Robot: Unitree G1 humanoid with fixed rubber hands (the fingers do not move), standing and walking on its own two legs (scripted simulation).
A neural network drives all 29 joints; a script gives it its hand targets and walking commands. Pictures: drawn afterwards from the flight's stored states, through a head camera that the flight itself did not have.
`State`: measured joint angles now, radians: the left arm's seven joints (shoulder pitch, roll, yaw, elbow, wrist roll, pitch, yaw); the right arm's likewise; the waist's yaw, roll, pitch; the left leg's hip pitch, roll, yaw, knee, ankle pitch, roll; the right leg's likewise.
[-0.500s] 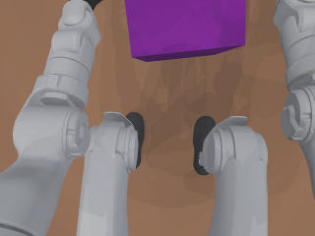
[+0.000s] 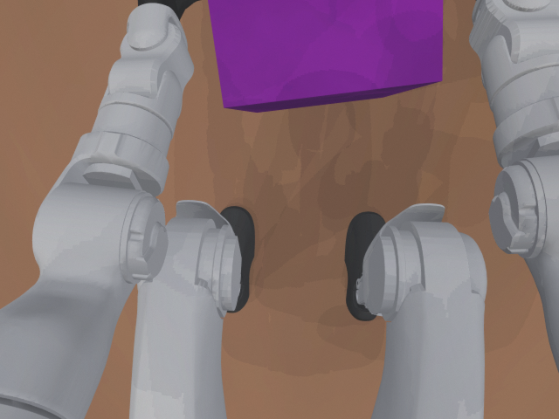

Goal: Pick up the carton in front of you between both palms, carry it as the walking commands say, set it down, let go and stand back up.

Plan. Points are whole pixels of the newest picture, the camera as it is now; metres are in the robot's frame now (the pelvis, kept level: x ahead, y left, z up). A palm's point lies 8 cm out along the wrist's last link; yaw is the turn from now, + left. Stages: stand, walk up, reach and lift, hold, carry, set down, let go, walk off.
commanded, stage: reach and lift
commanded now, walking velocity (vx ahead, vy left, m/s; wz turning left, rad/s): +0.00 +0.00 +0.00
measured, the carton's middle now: (316, 17) +0.53 -0.03 -0.25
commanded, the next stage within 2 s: none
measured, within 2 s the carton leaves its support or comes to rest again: leaves its support in 0.42 s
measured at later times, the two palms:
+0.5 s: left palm out of the picture +0.54 +0.12 -0.14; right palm out of the picture +0.54 -0.18 -0.16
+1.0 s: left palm out of the picture +0.49 +0.11 +0.05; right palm out of the picture +0.49 -0.18 +0.04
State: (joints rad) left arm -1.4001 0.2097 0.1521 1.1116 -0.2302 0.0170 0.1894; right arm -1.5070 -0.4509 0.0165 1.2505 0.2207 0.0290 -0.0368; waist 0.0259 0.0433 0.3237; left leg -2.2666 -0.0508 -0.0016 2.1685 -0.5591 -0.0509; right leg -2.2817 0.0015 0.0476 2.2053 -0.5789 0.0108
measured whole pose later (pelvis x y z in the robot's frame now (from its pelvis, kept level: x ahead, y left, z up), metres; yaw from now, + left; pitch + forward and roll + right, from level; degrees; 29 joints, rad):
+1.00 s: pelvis +0.00 +0.01 +0.11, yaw -4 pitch +43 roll +1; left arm -1.02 -0.06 0.56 0.66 0.19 0.33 0.10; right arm -1.12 -0.08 -0.39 0.83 -0.22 0.37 -0.03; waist 0.02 0.02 -0.16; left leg -2.05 -0.07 -0.05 1.80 -0.50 -0.05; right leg -2.07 0.05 0.05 1.80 -0.48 0.02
